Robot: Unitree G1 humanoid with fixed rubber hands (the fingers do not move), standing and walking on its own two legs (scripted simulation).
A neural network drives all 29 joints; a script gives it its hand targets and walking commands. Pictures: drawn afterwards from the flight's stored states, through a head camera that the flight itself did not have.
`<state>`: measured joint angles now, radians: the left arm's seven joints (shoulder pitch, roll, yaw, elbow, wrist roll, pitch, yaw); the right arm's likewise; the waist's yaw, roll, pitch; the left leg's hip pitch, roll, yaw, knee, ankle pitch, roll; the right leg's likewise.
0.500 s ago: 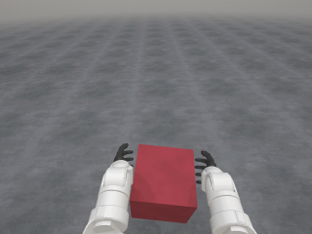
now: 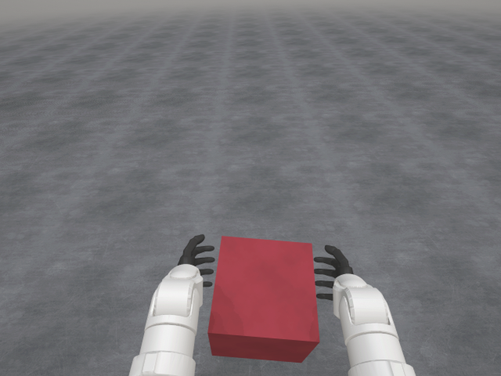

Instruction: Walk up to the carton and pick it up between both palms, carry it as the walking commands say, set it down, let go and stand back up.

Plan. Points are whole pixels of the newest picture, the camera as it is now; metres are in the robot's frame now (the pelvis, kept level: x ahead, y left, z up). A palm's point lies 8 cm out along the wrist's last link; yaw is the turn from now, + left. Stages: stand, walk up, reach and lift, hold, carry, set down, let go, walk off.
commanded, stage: hold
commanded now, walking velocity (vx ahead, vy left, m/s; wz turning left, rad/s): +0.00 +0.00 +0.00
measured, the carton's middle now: (261, 299) +0.31 +0.01 -0.05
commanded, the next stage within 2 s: carry in 0.56 s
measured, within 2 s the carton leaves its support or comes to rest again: neither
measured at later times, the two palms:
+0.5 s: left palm (191, 270) +0.29 +0.13 +0.06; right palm (341, 283) +0.29 -0.12 +0.05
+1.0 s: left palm (114, 295) +0.25 +0.25 +0.06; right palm (269, 284) +0.28 +0.00 +0.05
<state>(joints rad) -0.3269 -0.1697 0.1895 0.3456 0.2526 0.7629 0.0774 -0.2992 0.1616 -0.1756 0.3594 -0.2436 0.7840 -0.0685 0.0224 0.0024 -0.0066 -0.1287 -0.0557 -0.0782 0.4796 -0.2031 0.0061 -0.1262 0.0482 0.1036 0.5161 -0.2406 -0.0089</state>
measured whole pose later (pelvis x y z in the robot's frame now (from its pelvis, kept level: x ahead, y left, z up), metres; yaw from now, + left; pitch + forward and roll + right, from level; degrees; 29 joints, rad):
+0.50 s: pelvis -0.01 +0.00 +0.00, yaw +0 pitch -8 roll +0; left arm -0.43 -0.21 0.26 0.50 0.27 0.71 0.19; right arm -0.39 0.19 -0.26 0.50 -0.27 0.74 -0.16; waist 0.02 0.00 -0.06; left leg -0.18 -0.06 -0.07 0.53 -0.22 0.01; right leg -0.17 0.05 0.11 0.56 -0.25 0.00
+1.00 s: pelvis -0.05 +0.07 -0.02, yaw +9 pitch +3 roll +1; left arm -0.39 -0.19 0.14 -0.13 0.13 1.13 0.28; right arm -0.41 0.20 -0.10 -0.10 -0.06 1.20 -0.37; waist 0.00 0.01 0.04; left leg -0.48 -0.07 0.04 0.64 -0.22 0.07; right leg -0.55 -0.08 -0.01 0.92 -0.55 0.06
